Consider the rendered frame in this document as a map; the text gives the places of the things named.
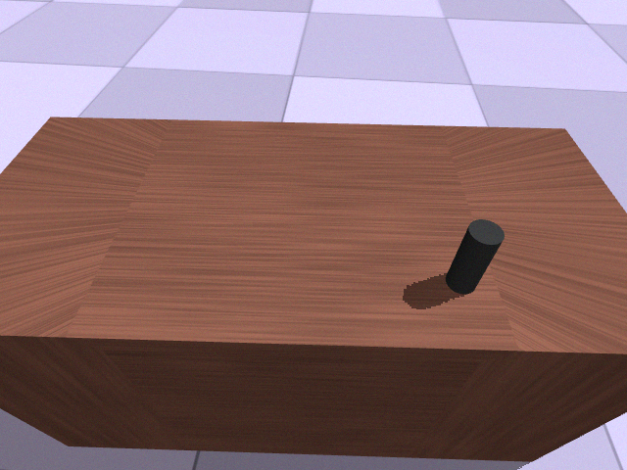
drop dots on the can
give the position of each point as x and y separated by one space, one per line
478 247

